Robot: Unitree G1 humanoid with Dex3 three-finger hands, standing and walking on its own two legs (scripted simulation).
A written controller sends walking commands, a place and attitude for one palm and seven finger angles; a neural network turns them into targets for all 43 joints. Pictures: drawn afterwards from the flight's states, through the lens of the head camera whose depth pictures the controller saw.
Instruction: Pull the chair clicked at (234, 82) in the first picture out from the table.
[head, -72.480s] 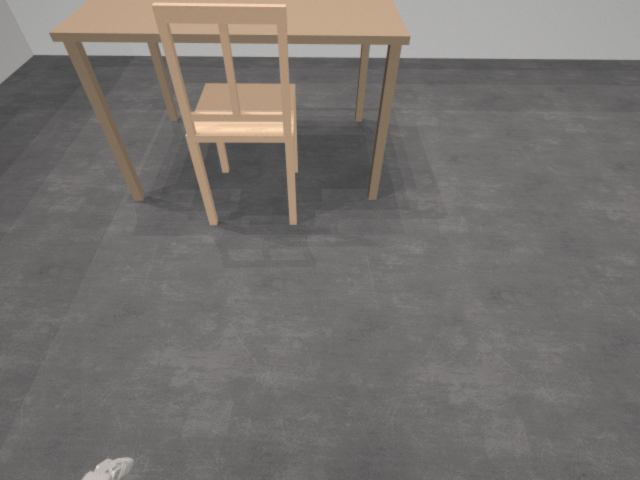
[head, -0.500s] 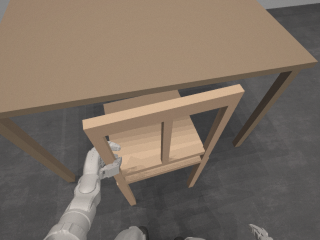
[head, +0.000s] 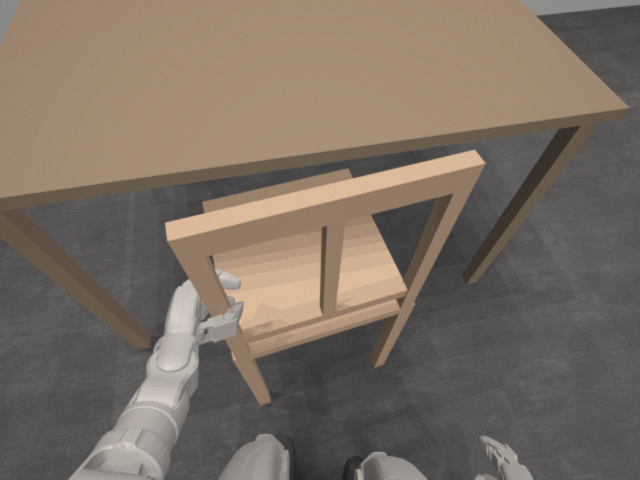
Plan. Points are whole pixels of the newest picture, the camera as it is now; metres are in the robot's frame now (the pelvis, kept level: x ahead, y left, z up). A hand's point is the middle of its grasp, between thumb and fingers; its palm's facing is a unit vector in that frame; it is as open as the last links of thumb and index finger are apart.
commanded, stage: step backward, pulling the chair out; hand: left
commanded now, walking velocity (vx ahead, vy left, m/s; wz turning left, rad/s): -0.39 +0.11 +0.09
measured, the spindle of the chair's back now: (330, 271) +0.41 -0.01 -0.07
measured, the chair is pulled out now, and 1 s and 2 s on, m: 0.06 0.15 0.35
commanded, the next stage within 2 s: none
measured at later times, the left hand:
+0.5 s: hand (225, 341) +0.29 +0.14 -0.06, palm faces -0.07 -0.99 -0.15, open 5.8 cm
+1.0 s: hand (224, 400) +0.22 +0.13 -0.06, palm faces +0.01 -0.99 -0.16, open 5.9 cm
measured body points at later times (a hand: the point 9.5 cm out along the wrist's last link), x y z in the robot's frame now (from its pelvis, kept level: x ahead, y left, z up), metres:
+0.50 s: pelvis -0.04 +0.03 +0.00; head +0.05 +0.04 +0.44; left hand +0.29 +0.19 -0.05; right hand +0.09 -0.20 -0.12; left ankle -0.07 +0.19 -0.72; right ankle +0.06 -0.09 -0.72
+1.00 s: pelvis -0.10 +0.00 +0.01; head -0.02 +0.00 +0.45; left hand +0.21 +0.18 -0.05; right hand -0.01 -0.24 -0.13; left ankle -0.09 +0.16 -0.72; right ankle -0.12 -0.12 -0.73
